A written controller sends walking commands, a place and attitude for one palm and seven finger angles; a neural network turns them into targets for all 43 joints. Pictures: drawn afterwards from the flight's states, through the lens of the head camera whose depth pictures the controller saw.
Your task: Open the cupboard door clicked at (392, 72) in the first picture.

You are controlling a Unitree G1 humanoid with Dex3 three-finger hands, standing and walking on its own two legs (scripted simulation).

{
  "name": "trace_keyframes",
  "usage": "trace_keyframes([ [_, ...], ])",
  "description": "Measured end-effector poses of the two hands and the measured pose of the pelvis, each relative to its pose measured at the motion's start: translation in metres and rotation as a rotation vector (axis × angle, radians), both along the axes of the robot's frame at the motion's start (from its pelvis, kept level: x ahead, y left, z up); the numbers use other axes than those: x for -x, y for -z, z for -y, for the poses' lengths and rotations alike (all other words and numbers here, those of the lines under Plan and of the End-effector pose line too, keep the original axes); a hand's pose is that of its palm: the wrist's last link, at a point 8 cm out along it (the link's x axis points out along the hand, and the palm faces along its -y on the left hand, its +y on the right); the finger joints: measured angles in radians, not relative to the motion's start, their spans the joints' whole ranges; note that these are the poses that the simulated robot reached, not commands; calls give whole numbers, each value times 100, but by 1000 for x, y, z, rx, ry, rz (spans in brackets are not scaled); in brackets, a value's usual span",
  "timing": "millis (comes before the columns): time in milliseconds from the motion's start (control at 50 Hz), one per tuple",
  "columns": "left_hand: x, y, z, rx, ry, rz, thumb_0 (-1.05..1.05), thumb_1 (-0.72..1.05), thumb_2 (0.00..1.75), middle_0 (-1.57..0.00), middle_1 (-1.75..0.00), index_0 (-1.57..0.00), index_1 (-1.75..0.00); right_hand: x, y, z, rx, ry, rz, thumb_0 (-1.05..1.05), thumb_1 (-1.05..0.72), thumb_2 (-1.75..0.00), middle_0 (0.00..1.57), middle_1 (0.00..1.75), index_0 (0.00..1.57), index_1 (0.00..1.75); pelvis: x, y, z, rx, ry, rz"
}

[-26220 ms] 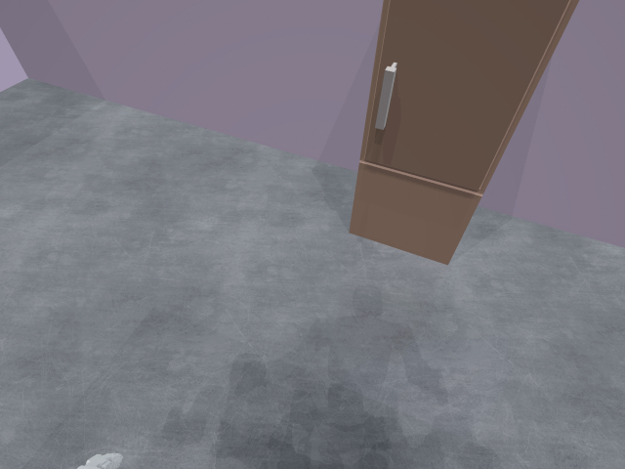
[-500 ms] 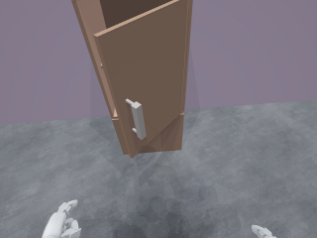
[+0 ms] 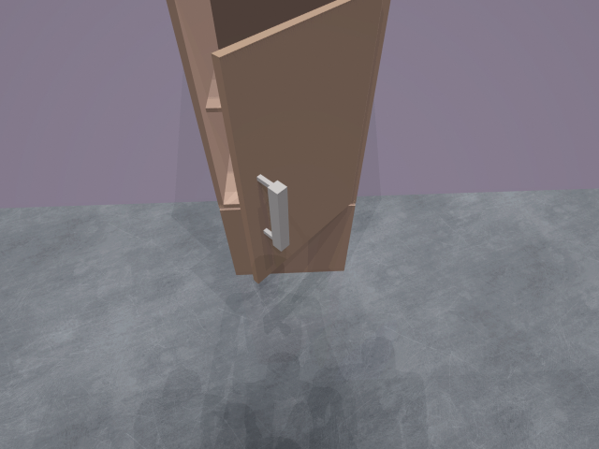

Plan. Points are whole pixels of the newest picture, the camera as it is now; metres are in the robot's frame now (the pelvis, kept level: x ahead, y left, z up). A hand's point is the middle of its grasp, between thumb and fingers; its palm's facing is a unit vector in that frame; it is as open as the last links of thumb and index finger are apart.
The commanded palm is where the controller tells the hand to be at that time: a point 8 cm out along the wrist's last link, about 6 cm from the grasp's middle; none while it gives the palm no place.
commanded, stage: let the arm hang, fingers relaxed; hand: left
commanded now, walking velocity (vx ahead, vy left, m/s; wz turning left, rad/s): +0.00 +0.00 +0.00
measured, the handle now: (272, 213) +0.56 +0.10 -0.09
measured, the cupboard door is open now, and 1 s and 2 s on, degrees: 44 44 44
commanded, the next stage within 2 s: look to check the result in 0.40 s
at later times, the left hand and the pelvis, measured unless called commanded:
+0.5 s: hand out of the picture -0.02 +0.15 -0.18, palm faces +0.05 -0.99 -0.16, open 7.4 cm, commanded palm none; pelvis +0.00 +0.00 +0.00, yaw +0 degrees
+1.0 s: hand out of the picture -0.02 +0.14 -0.18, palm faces +0.05 -0.98 -0.18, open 7.4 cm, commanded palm none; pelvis +0.02 -0.01 +0.00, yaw +0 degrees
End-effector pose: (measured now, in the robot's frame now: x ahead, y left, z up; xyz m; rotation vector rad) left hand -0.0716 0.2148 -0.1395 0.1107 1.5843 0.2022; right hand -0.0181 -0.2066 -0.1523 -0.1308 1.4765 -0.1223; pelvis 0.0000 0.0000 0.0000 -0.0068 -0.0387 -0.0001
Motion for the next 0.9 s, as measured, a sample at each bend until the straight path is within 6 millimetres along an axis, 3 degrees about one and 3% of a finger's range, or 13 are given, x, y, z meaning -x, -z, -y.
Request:
trace_keyframes([
  [320,-46,8,10,32,38,140,0,91,90,-20,-30,-19,-30,8,-2,-2,1,32,25,0,-91,-90,20,30,20,30,1,0,-1,-7,8,-3],
  [700,-34,6,14,20,18,75,0,91,90,-20,-30,-19,-30,-7,-2,6,9,26,21,0,-91,-90,20,30,20,30,-10,0,5,-11,9,-7],
  [900,-42,6,18,17,18,82,0,91,90,-20,-30,-19,-30,-19,-2,16,20,13,35,0,-91,-90,20,30,20,30,-15,0,10,-15,7,-7],
])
